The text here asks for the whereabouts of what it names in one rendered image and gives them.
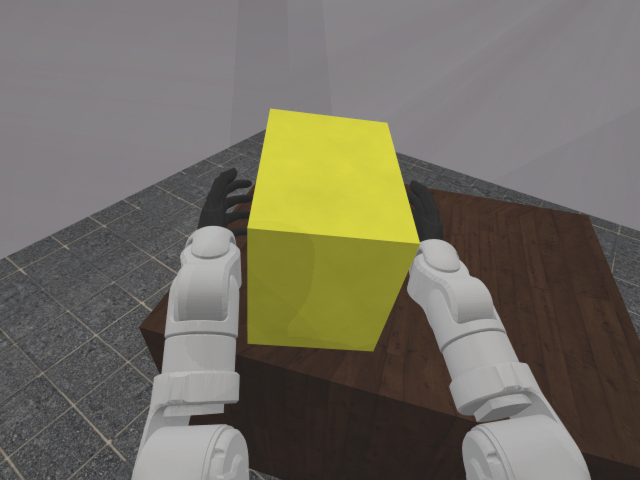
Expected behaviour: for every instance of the carton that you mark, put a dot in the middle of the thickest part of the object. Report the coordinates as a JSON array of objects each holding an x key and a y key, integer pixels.
[{"x": 331, "y": 236}]

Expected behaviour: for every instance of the pedestal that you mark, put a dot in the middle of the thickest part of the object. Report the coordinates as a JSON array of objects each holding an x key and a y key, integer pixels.
[{"x": 388, "y": 414}]

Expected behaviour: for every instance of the right robot hand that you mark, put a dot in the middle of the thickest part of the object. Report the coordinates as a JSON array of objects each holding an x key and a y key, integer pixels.
[{"x": 426, "y": 215}]

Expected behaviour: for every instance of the left robot hand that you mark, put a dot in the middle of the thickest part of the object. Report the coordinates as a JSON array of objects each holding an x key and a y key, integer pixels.
[{"x": 214, "y": 210}]

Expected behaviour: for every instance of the robot right upper arm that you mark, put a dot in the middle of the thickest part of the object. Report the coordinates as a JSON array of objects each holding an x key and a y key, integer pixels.
[{"x": 527, "y": 448}]

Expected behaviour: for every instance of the robot left upper arm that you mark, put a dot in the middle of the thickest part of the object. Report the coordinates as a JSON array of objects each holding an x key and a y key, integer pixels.
[{"x": 196, "y": 452}]

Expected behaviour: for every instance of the right robot forearm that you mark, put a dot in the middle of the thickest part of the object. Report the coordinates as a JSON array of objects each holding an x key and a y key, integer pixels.
[{"x": 488, "y": 381}]

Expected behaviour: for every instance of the left robot forearm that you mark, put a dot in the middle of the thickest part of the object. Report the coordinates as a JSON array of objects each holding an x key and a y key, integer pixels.
[{"x": 198, "y": 370}]

